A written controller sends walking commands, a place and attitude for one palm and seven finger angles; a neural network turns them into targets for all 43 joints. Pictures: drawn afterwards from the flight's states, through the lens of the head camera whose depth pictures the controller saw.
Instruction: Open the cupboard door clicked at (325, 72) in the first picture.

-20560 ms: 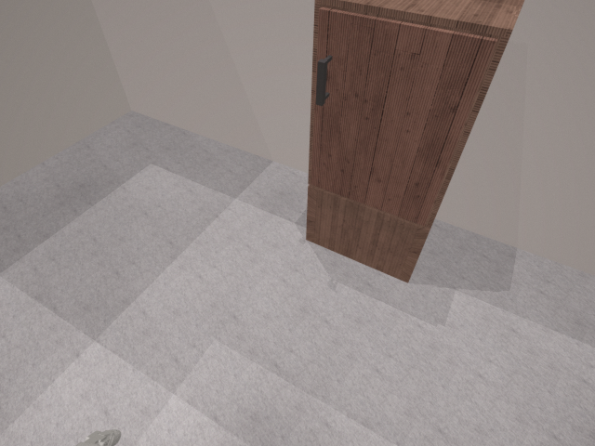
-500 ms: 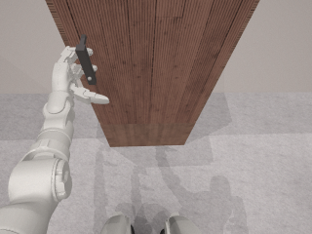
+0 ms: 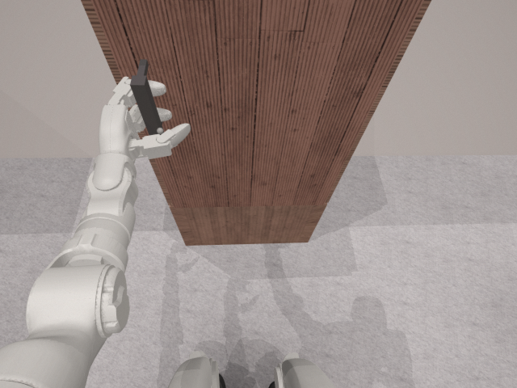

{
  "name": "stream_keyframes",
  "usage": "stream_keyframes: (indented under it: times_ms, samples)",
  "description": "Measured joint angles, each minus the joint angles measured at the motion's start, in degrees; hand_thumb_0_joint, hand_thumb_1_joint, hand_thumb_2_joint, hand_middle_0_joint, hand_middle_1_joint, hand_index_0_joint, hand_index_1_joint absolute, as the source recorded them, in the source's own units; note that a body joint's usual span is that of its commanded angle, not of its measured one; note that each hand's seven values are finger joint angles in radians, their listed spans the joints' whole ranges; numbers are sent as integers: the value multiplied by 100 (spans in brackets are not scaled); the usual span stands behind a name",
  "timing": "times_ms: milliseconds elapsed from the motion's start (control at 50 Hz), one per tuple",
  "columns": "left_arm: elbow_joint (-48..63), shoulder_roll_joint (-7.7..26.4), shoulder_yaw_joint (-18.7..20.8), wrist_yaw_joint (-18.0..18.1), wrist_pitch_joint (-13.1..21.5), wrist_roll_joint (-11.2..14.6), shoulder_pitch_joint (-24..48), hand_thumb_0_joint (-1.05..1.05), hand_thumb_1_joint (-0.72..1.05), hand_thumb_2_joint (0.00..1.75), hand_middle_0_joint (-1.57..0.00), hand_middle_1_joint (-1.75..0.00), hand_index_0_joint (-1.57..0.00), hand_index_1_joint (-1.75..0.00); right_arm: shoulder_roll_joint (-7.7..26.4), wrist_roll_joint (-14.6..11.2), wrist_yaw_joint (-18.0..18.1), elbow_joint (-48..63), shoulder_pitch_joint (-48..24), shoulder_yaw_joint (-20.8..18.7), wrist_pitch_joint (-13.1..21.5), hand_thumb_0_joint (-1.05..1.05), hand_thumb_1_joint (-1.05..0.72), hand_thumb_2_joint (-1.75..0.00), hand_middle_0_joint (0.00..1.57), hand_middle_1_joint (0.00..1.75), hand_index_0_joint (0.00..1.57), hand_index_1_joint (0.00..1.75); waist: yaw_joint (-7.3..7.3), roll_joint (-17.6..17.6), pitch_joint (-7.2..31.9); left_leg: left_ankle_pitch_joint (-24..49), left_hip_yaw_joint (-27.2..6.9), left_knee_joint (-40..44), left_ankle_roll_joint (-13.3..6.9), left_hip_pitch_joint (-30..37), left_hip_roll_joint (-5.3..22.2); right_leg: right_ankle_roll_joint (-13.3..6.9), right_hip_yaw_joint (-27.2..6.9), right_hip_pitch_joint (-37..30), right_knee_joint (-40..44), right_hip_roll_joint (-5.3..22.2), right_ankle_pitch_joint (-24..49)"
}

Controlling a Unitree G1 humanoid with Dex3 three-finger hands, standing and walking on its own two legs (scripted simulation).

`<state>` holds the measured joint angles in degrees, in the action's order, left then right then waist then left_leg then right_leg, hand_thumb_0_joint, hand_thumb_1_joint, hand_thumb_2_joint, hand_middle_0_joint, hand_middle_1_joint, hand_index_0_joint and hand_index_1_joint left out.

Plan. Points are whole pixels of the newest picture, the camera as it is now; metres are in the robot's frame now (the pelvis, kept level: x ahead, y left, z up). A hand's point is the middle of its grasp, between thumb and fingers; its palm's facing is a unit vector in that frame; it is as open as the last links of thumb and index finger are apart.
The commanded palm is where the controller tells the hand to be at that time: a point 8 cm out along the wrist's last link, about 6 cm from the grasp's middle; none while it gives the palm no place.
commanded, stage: close the thumb around the handle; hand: left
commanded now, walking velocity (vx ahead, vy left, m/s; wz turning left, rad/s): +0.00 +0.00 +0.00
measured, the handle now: (150, 102) +0.55 +0.14 +0.08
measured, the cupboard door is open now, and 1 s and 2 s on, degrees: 0 22 37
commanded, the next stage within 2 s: pull the door open along its arc in 0.28 s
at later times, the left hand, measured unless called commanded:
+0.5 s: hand (162, 131) +0.49 +0.12 +0.08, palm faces -0.01 -1.00 -0.01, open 5.7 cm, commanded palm +0.46 +0.17 +0.08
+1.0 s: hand (186, 207) +0.36 +0.08 +0.08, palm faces +0.10 -0.99 +0.07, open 6.0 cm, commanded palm +0.31 +0.15 +0.08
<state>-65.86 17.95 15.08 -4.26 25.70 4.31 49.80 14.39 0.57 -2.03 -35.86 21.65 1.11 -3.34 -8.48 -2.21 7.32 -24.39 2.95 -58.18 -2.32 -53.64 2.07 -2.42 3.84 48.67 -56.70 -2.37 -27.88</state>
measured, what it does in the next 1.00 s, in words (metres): stands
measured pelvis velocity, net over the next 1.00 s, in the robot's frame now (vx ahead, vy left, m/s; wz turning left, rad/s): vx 0.02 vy -0.01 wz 0.00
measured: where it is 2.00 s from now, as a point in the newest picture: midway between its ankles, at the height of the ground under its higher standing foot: outside the picture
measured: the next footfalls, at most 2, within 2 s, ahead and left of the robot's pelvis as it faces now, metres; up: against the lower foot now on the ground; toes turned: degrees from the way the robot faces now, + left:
none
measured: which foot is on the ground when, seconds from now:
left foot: down 0.00-1.00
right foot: down 0.00-1.00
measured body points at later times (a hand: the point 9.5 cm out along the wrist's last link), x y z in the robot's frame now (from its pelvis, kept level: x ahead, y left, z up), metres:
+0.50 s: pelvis +0.00 +0.00 +0.00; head +0.11 +0.00 +0.44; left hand +0.49 +0.17 +0.08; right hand +0.02 -0.27 -0.12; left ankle +0.03 +0.10 -0.67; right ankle -0.01 -0.10 -0.67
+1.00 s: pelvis +0.02 -0.01 +0.02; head +0.07 -0.02 +0.47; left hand +0.35 +0.13 +0.08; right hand +0.16 -0.25 -0.08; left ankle +0.03 +0.10 -0.67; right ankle -0.01 -0.10 -0.67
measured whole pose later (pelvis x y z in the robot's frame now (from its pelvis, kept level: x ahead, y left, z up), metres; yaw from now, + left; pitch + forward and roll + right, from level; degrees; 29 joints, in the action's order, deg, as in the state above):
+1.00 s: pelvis +0.02 -0.01 +0.02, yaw +0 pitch +13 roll +0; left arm -20.7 0.3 -1.0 9.0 20.1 5.6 7.0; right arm 13.1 0.5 -3.3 -29.2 15.1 -0.2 -2.7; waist -1.7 -1.4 8.2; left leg -23.8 4.3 -51.1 -1.3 -40.3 1.5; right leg -3.0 2.1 36.7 -51.6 -2.2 -27.9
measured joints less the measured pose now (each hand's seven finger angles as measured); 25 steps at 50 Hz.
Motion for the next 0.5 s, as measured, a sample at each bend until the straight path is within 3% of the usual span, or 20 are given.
stream_keyframes:
  times_ms: [200,500]
  samples:
    - [5,72,23,-78,-45,73,14,0,71,82,-37,-132,-39,-133,72,-6,41,-81,72,-45,10,0,-90,-90,20,30,20,30,-23,-13,0,2,-10,-14,16,-55,15,-15,5,58,-14,-17,3]
    - [202,-1,44,-43,-86,95,-195,1,74,83,-36,-134,-35,-135,46,-4,4,-20,90,-71,0,0,-90,-90,20,30,20,30,-14,-15,46,-10,-6,38,42,29,35,-38,-9,-19,44,-45,2]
